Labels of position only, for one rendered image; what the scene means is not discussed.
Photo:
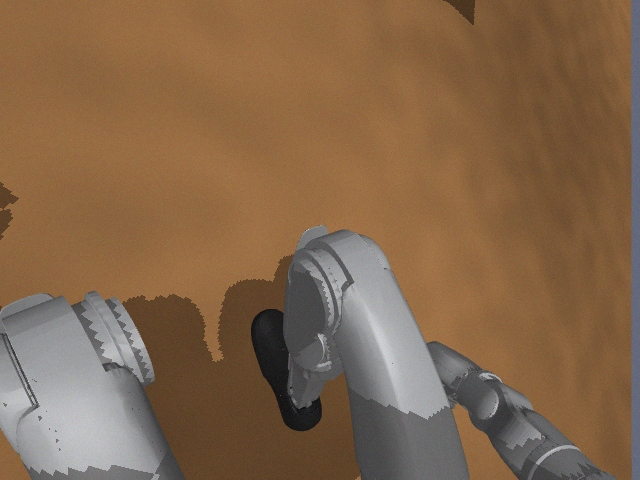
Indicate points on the right robot hand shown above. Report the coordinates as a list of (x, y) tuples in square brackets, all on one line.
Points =
[(452, 367)]

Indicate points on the right robot foot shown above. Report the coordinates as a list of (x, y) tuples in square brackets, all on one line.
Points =
[(272, 355)]

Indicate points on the right robot arm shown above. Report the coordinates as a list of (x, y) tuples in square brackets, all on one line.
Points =
[(531, 446)]

